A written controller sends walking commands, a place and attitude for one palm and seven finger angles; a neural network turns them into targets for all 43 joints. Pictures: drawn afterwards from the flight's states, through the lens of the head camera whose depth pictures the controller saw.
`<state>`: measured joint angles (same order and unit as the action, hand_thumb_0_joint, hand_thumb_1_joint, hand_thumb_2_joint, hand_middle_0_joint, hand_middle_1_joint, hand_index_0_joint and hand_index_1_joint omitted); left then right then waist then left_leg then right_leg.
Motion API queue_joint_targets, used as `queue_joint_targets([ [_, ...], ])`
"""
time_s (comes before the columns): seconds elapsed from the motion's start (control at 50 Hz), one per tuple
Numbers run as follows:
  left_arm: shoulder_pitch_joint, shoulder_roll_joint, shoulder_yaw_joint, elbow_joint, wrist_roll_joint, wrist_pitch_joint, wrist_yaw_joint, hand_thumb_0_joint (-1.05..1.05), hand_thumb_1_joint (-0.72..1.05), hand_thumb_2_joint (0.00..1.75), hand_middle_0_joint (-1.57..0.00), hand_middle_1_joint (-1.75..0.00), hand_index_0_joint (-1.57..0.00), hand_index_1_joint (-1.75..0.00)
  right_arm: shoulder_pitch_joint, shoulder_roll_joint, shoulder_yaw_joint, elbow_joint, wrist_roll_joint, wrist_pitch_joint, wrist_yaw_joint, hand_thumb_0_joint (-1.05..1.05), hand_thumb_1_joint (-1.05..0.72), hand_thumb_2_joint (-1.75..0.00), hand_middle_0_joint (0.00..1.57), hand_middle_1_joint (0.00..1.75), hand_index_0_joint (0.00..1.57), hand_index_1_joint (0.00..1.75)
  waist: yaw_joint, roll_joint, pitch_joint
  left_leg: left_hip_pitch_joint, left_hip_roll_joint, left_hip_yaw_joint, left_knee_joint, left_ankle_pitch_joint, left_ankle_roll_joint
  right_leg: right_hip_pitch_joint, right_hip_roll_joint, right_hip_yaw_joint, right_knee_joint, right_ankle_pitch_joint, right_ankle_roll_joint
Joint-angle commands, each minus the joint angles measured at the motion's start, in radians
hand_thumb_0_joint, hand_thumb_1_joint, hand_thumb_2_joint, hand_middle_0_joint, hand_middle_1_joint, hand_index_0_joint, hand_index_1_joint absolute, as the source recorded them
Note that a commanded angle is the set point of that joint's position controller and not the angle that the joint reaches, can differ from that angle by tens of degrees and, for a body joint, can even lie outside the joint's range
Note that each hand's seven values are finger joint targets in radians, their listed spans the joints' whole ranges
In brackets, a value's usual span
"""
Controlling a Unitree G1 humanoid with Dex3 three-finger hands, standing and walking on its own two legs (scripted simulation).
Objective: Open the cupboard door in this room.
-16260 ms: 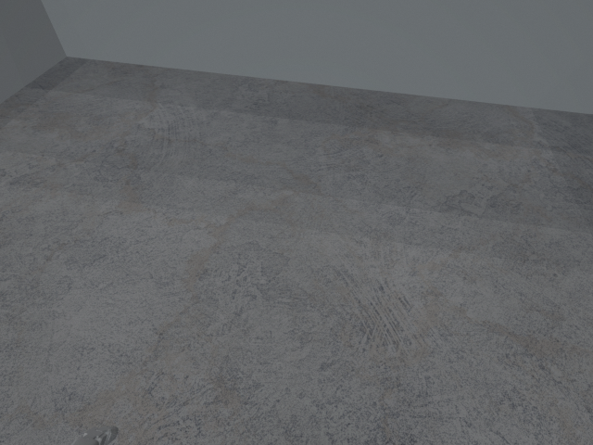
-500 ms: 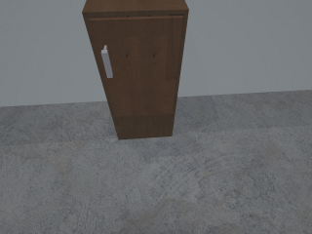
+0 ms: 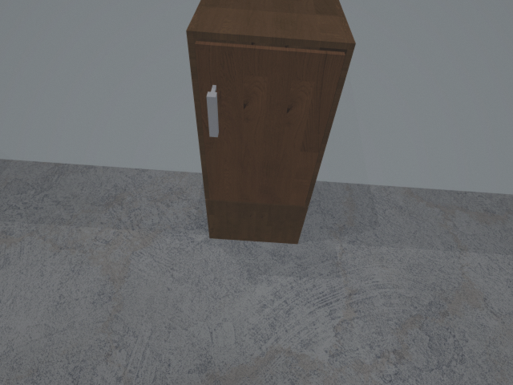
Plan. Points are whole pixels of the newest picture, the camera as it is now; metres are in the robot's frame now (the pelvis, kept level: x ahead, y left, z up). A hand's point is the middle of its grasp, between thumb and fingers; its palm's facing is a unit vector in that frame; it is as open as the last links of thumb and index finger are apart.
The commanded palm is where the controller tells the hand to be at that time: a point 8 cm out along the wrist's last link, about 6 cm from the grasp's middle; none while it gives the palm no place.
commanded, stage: take the last steps up to it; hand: left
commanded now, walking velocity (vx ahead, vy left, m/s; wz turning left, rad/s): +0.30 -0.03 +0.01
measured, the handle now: (214, 111) +0.79 +0.17 -0.03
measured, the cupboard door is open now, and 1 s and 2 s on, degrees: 0 0 0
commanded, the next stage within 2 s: come to a stop and stand still in 0.56 s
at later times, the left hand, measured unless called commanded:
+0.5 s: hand out of the picture +0.15 +0.13 -0.17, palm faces +0.06 -0.98 -0.19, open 7.3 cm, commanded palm none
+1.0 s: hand (178, 297) +0.31 +0.18 -0.17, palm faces +0.03 -0.97 -0.24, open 7.4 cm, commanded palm none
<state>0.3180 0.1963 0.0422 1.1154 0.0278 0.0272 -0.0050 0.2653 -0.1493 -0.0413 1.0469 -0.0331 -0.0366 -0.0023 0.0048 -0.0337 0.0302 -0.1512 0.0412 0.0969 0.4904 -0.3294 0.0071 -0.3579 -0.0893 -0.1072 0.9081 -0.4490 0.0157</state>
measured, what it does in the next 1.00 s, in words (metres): walks ahead: right foot, then left foot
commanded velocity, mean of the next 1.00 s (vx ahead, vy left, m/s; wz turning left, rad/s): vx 0.06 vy -0.03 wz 0.01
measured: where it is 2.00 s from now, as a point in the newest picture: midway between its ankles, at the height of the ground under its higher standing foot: outside the picture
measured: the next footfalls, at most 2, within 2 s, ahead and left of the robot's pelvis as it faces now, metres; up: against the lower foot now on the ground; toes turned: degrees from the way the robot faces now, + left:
right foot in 0.26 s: +0.17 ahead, -0.15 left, +0.00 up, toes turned -9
left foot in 0.66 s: +0.30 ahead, +0.10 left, +0.00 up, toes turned +10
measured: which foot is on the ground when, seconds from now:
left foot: down 0.00-0.26, up 0.28-0.64, down 0.66-1.00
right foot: up 0.00-0.24, down 0.26-0.66, up 0.68-1.00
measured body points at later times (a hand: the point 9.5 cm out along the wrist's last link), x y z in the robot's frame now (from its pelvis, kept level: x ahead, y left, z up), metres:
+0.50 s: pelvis +0.14 -0.04 +0.00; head +0.17 -0.05 +0.45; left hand +0.15 +0.18 -0.15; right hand +0.19 -0.28 -0.15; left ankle +0.16 +0.09 -0.68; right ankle +0.13 -0.14 -0.74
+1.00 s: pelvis +0.25 -0.02 +0.00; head +0.30 -0.01 +0.45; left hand +0.31 +0.23 -0.15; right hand +0.31 -0.26 -0.15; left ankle +0.26 +0.09 -0.74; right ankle +0.25 -0.16 -0.68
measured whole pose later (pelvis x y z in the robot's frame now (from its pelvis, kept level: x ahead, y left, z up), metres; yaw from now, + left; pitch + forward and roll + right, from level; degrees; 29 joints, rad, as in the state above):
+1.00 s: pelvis +0.25 -0.02 +0.00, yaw +0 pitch +0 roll +0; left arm 0.15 0.22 0.07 1.01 0.02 0.05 0.03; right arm 0.14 -0.16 -0.06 1.05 -0.03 0.01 -0.03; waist 0.00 -0.02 0.12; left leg -0.23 0.07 0.16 0.47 -0.23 0.01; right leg -0.44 -0.05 -0.03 0.94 -0.43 0.04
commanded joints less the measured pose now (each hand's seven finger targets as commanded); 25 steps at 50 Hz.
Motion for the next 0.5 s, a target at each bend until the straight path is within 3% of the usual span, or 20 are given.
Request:
queue_joint_targets([
  [0.0,-0.12,0.04,0.009,-0.115,-0.005,-0.054,-0.019,0.0,0.9,0.9,-0.2,-0.3,-0.2,-0.3,0.107,-0.163,-0.027,0.009,0.008,-0.015,-0.021,0.0,-0.9,-0.9,0.2,0.3,0.2,0.3,-0.035,0.177,0.097,0.06,0.251,-0.25,-0.318,0.074,0.151,-0.246,-0.039,0.047,0.07,0.081,0.004],
  [0.08,-0.123,0.019,0.009,-0.122,-0.009,-0.046,-0.022,0.0,0.9,0.9,-0.2,-0.3,-0.2,-0.3,0.111,-0.161,-0.034,0.022,0.009,-0.02,-0.021,0.0,-0.9,-0.9,0.2,0.3,0.2,0.3,-0.022,0.173,0.086,0.03,0.235,-0.163,-0.309,0.133,0.149,-0.162,-0.036,0.015,-0.084,0.134,0.015],
  [0.14,-0.132,0.015,0.012,-0.128,-0.007,-0.054,-0.023,0.0,0.9,0.9,-0.2,-0.3,-0.2,-0.3,0.119,-0.163,-0.04,0.037,0.005,-0.016,-0.021,0.0,-0.9,-0.9,0.2,0.3,0.2,0.3,-0.024,0.157,0.08,0.01,0.235,-0.149,-0.258,0.155,0.137,-0.066,-0.009,-0.02,-0.221,0.147,0.013],
  [0.18,-0.041,0.027,0.019,-0.092,-0.006,-0.062,-0.021,0.0,0.9,0.9,-0.2,-0.3,-0.2,-0.3,0.101,-0.156,-0.039,0.044,0.006,-0.012,-0.022,0.0,-0.9,-0.9,0.2,0.3,0.2,0.3,0.022,0.125,0.054,-0.035,0.205,-0.113,-0.149,0.157,0.1,0.1,0.025,-0.058,-0.346,0.233,0.004],
  [0.2,0.061,0.061,0.028,-0.056,-0.002,-0.071,-0.016,0.0,0.9,0.9,-0.2,-0.3,-0.2,-0.3,0.103,-0.14,-0.037,0.049,0.012,-0.013,-0.02,0.0,-0.9,-0.9,0.2,0.3,0.2,0.3,0.067,0.043,0.014,-0.102,0.154,-0.073,-0.007,0.163,0.069,0.263,0.024,-0.034,-0.415,0.247,-0.009],
  [0.22,0.187,0.143,0.045,-0.019,0.004,-0.084,-0.005,0.0,0.9,0.9,-0.2,-0.3,-0.2,-0.3,0.109,-0.099,-0.029,0.038,0.021,-0.018,-0.011,0.0,-0.9,-0.9,0.2,0.3,0.2,0.3,0.122,-0.137,-0.054,-0.262,0.07,0.012,0.25,0.062,0.027,0.455,-0.131,0.162,-0.499,0.151,-0.064],
  [0.24,0.286,0.231,0.06,0.002,-0.003,-0.086,0.007,0.0,0.9,0.9,-0.2,-0.3,-0.2,-0.3,0.075,-0.05,-0.016,-0.007,0.027,-0.016,-0.004,0.0,-0.9,-0.9,0.2,0.3,0.2,0.3,0.143,-0.327,-0.066,-0.446,-0.023,0.025,0.537,-0.287,0.007,0.508,-0.347,0.508,-0.648,0.134,-0.149],
  [0.26,0.254,0.224,0.061,-0.002,-0.015,-0.09,0.014,0.0,0.9,0.9,-0.2,-0.3,-0.2,-0.3,0.021,-0.081,-0.018,-0.026,0.024,-0.007,-0.005,0.0,-0.9,-0.9,0.2,0.3,0.2,0.3,0.14,-0.307,-0.052,-0.489,0.016,-0.087,0.679,-0.254,0.016,0.431,-0.369,0.583,-0.71,0.082,-0.181],
  [0.28,0.168,0.182,0.051,-0.02,-0.013,-0.087,0.017,0.0,0.9,0.9,-0.2,-0.3,-0.2,-0.3,-0.023,-0.088,-0.027,-0.026,0.024,-0.007,-0.001,0.0,-0.9,-0.9,0.2,0.3,0.2,0.3,0.109,-0.204,0.02,-0.514,0.049,-0.107,0.757,-0.16,0.016,0.338,-0.352,0.544,-0.726,-0.003,-0.198],
  [0.3,0.087,0.135,0.041,-0.045,-0.013,-0.087,0.022,0.0,0.9,0.9,-0.2,-0.3,-0.2,-0.3,-0.026,-0.088,-0.03,-0.023,0.018,-0.006,0.002,0.0,-0.9,-0.9,0.2,0.3,0.2,0.3,0.069,-0.092,0.049,-0.497,0.084,-0.117,0.75,-0.076,0.014,0.256,-0.32,0.449,-0.715,-0.01,-0.188],
  [0.32,0.03,0.101,0.031,-0.061,-0.01,-0.089,0.025,0.0,0.9,0.9,-0.2,-0.3,-0.2,-0.3,-0.002,-0.068,-0.029,-0.007,0.014,-0.001,0.007,0.0,-0.9,-0.9,0.2,0.3,0.2,0.3,0.036,-0.033,0.044,-0.443,0.1,-0.105,0.714,-0.025,0.008,0.199,-0.286,0.341,-0.716,0.052,-0.17],
  [0.36,0.004,0.067,0.021,-0.067,-0.004,-0.099,0.026,0.0,0.9,0.9,-0.2,-0.3,-0.2,-0.3,0.036,-0.043,-0.023,0.009,0.008,0.013,0.012,0.0,-0.9,-0.9,0.2,0.3,0.2,0.3,0.002,-0.05,0.026,-0.363,0.098,-0.069,0.614,0.011,-0.015,0.143,-0.232,0.199,-0.711,0.225,-0.149],
  [0.38,0.006,0.064,0.016,-0.061,-0.003,-0.101,0.025,0.0,0.9,0.9,-0.2,-0.3,-0.2,-0.3,0.043,-0.037,-0.021,0.01,0.008,0.019,0.014,0.0,-0.9,-0.9,0.2,0.3,0.2,0.3,-0.005,-0.08,0.028,-0.348,0.093,-0.052,0.567,0.021,-0.024,0.132,-0.213,0.156,-0.71,0.287,-0.146],
  [0.48,0.032,0.099,0.016,-0.034,-0.003,-0.108,0.019,0.0,0.9,0.9,-0.2,-0.3,-0.2,-0.3,-0.048,-0.035,-0.012,-0.031,0.015,0.014,0.025,0.0,-0.9,-0.9,0.2,0.3,0.2,0.3,0.006,-0.087,0.04,-0.328,0.07,-0.003,0.302,0.065,-0.034,0.197,-0.193,0.093,-0.696,0.43,-0.163],
])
